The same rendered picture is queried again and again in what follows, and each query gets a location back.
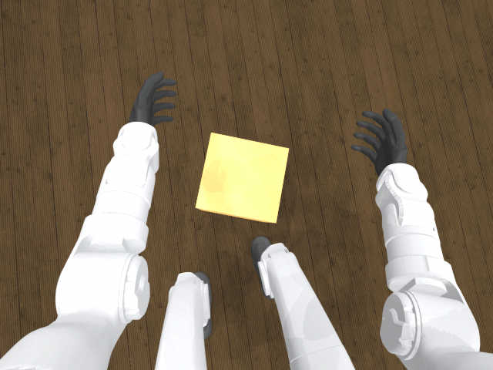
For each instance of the robot right foot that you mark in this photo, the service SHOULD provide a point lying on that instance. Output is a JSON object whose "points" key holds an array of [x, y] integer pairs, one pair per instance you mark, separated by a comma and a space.
{"points": [[258, 246]]}

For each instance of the robot left forearm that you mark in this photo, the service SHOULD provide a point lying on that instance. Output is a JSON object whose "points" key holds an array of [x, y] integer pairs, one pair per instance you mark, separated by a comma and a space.
{"points": [[118, 220]]}

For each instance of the left robot hand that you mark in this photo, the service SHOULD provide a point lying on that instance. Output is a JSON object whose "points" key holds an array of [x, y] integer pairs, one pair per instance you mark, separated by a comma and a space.
{"points": [[144, 107]]}

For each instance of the carton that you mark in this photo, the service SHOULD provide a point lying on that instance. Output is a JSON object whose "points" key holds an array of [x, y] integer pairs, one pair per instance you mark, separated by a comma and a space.
{"points": [[242, 178]]}

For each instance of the left robot upper arm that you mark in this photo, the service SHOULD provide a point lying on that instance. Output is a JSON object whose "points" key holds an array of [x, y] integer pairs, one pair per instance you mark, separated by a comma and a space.
{"points": [[99, 294]]}

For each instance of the right robot thigh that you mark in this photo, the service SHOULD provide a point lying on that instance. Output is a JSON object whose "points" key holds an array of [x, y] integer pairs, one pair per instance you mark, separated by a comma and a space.
{"points": [[311, 341]]}

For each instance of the robot right forearm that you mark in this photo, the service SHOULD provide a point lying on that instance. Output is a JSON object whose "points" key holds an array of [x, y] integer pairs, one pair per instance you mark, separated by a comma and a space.
{"points": [[415, 259]]}

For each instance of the right robot upper arm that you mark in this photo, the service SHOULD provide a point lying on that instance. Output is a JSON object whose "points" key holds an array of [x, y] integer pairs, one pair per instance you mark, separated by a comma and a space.
{"points": [[428, 332]]}

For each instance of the right robot hand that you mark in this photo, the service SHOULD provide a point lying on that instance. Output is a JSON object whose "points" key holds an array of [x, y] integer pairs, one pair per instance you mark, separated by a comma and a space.
{"points": [[391, 148]]}

